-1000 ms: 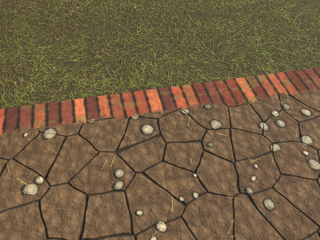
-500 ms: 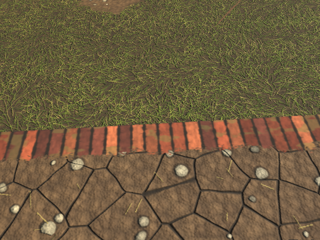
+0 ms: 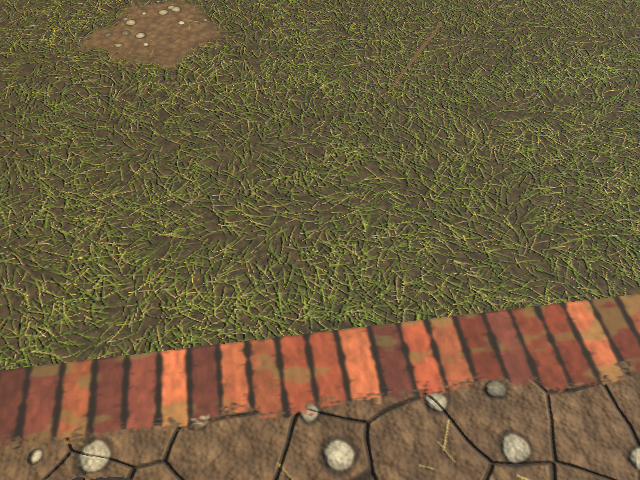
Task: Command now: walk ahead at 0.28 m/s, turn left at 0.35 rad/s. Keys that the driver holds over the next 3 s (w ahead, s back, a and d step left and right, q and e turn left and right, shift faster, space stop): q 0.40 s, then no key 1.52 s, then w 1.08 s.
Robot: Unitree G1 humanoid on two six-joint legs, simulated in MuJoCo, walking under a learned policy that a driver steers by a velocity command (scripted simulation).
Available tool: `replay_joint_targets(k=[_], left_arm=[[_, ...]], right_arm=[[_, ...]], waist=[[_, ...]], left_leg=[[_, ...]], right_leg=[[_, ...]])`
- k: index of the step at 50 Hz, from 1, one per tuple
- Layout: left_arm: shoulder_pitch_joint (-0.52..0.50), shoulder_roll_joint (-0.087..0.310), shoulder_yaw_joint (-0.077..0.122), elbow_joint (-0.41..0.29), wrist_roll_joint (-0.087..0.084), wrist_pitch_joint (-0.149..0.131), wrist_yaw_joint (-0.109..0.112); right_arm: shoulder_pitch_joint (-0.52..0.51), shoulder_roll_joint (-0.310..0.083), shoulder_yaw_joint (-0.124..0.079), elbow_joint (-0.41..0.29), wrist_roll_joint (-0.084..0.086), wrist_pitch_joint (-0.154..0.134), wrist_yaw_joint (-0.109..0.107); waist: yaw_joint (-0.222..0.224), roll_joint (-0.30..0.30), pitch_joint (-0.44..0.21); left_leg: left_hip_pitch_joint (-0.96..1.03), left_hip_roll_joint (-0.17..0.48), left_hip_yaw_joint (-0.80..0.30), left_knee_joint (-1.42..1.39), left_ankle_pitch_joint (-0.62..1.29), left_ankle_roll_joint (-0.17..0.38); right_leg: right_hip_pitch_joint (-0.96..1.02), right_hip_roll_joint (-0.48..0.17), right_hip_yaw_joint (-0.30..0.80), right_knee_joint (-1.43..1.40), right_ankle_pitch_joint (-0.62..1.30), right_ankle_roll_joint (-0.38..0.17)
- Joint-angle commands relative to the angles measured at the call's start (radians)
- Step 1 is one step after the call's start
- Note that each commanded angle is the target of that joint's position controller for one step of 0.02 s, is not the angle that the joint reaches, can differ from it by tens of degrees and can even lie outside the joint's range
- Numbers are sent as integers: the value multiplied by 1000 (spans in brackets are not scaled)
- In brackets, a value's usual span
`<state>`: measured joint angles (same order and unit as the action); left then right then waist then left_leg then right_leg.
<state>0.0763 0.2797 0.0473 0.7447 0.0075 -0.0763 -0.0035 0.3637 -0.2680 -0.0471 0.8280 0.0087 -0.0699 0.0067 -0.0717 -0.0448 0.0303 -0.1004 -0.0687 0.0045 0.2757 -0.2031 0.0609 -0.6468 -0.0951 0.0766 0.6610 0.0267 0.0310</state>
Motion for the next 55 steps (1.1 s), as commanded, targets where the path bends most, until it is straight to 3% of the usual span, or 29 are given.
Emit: replay_joint_targets(k=[1, 5, 6, 7, 8, 9, 10, 11, 13, 15, 18, 21, 25, 26, 27, 28, 29, 30, 32, 34, 37, 39, 42, 43, 44, 45, 46, 48, 55], left_arm=[[-65, 59, 13, -75, -5, -16, -8], [51, 127, 41, -46, 7, -28, -8], [124, 174, 53, -37, 22, -33, 0], [187, 231, 62, -46, 40, -25, 12], [200, 205, 57, -51, 25, -3, 8], [160, 151, 45, -69, 10, 13, 6], [114, 110, 33, -76, 3, 24, 12], [59, 92, 25, -72, 3, 33, 14], [-13, 111, 30, -66, 19, 43, 18], [-35, 117, 36, -58, 25, 40, 23], [-40, 135, 46, -43, 12, 41, 34], [-35, 162, 55, -29, 3, 55, 34], [-30, 167, 53, 5, -31, 75, 20], [11, 132, 44, 28, -34, 79, 16], [51, 60, 23, 31, -8, 80, 6], [16, 67, 24, -5, 11, 77, 11], [-44, 130, 44, -10, 5, 81, 21], [-22, 133, 51, 1, -11, 87, 23], [36, 128, 58, 52, -1, 98, 33], [65, 107, 55, 72, -2, 97, 32], [31, 64, 32, 72, -9, 92, 27], [16, 71, 26, 67, -11, 92, 25], [64, 74, 22, 92, -12, 88, 21], [83, 83, 20, 102, 0, 84, 19], [101, 124, 24, 107, 12, 81, 21], [98, 188, 39, 117, 4, 83, 24], [77, 149, 36, 132, -10, 82, 18], [51, 94, 21, 137, 1, 72, 15], [70, 87, 10, 193, -1, 63, 33]], right_arm=[[2, -193, -51, -52, 12, 9, -19], [-62, -175, -53, -83, 17, 31, -37], [-56, -131, -40, -105, 7, 31, -36], [28, -54, -18, -124, -19, 26, -32], [170, -70, -12, -116, 5, 25, -28], [144, -166, -39, -97, 21, 40, -30], [43, -186, -50, -119, 22, 59, -36], [5, -178, -54, -124, 18, 83, -43], [3, -147, -55, -138, 12, 121, -52], [3, -118, -51, -154, 9, 130, -53], [-58, -99, -42, -190, 0, 127, -43], [-97, -108, -41, -212, 0, 126, -24], [-45, -111, -48, -195, -10, 127, -8], [-27, -130, -55, -187, -18, 125, -9], [-30, -207, -70, -202, -23, 124, -21], [-87, -274, -74, -240, -38, 119, -26], [-88, -239, -66, -238, -57, 97, -21], [-129, -209, -56, -229, -56, 77, -19], [-214, -153, -39, -227, -29, 58, -20], [-233, -104, -18, -218, -29, 52, -24], [-224, -105, -20, -197, -26, 54, -26], [-203, -123, -26, -174, -25, 62, -25], [-226, -104, -17, -146, -10, 68, -21], [-211, -97, -15, -131, -6, 65, -19], [-189, -82, -9, -123, -18, 56, -16], [-151, -90, -15, -120, -31, 47, -7], [-180, -82, -13, -115, -35, 47, -8], [-252, -89, -17, -115, -26, 57, -17], [-234, -68, -21, -57, -23, 69, -26]], waist=[[20, 132, -27], [99, 153, -97], [119, 92, -184], [101, -127, -314], [73, -295, -460], [88, -165, -410], [95, -96, -300], [79, -61, -218], [42, -108, -132], [34, -114, -117], [51, -85, -140], [64, -90, -147], [25, -71, -135], [24, -33, -120], [62, 193, -109], [62, 357, -66], [19, 266, -79], [49, 244, -72], [85, 202, -80], [106, 176, -107], [78, 176, -113], [55, 181, -112], [86, 166, -92], [96, 141, -90], [80, 89, -110], [28, -19, -105], [43, -70, -97], [69, -32, -67], [80, 24, -28]], left_leg=[[-54, 217, -136, 21, 477, 123], [-20, 202, -225, 225, 398, 59], [-93, 128, -195, 383, 282, 18], [-346, 18, -121, 678, -234, -44], [-499, -14, -119, 906, -577, -74], [-541, 44, -146, 1000, -487, -95], [-587, 74, -104, 1019, -414, -112], [-580, 105, -91, 994, -362, -129], [-462, 127, -55, 941, -276, -143], [-407, 127, -27, 871, -233, -140], [-363, 153, -20, 716, -168, -121], [-284, 145, 7, 588, -140, -96], [-118, 87, 60, 291, -42, -32], [-44, 83, 30, 191, 22, -4], [37, 268, -230, 68, 212, 59], [-35, 463, -453, 11, 276, 230], [-109, 445, -422, 2, 236, 266], [-117, 389, -338, 7, 213, 224], [-95, 316, -235, 31, 246, 145], [-95, 285, -173, 53, 392, 139], [-46, 265, -150, 79, 395, 140], [-30, 285, -187, 87, 375, 163], [-58, 268, -208, 108, 301, 140], [-90, 247, -203, 111, 252, 103], [-126, 207, -182, 130, 174, 57], [-156, 139, -123, 141, 83, 23], [-102, 99, -72, 139, 44, -8], [-74, 101, -65, 165, 58, -12], [-95, 106, -71, 137, 62, -9]], right_leg=[[137, 81, -38, -106, 66, 2], [317, 86, -24, -248, 72, -53], [504, -3, 21, -243, 301, -96], [818, -250, 219, -142, 720, -198], [943, -405, 445, -166, 645, -336], [851, -352, 415, -226, 395, -319], [755, -294, 307, -254, 221, -280], [630, -247, 229, -294, 110, -263], [406, -187, 109, -380, -32, -253], [352, -179, 33, -417, -36, -264], [385, -208, -22, -417, -1, -277], [396, -223, -56, -412, -26, -271], [389, -201, -84, -320, -132, -205], [337, -161, -119, -252, -208, -142], [206, -55, -227, -21, -383, -36], [47, 64, -205, 147, -647, 26], [73, 43, -94, 315, -645, 22], [72, 39, -66, 367, -579, 12], [82, 30, -51, 383, -460, 19], [154, 34, -49, 372, -395, 36], [229, 32, -59, 150, -376, 46], [277, 41, -70, 53, -412, 46], [396, 53, -85, -205, -257, 24], [476, 42, -65, -296, -106, 8], [554, -18, -1, -287, 56, -14], [563, -48, 2, -224, 102, -47], [471, -26, -6, -230, -79, -72], [411, -5, -14, -264, -170, -50], [428, 20, -34, -262, -197, -29]])
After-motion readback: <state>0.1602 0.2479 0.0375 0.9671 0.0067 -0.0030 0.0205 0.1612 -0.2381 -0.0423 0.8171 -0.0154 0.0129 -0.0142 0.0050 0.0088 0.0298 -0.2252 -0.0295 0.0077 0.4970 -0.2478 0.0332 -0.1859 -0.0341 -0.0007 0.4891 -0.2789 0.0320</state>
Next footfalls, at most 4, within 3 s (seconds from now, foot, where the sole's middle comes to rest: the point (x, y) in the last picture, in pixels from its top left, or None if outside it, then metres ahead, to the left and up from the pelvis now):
0.12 right None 0.25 -0.13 -0.78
0.54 left None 0.14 0.11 -0.78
0.88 right None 0.20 -0.12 -0.78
2.64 left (193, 464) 0.52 0.23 -0.78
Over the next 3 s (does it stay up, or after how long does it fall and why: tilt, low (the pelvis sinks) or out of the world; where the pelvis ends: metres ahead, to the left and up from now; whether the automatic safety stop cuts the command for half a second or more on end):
stays up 0.56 0.14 0.00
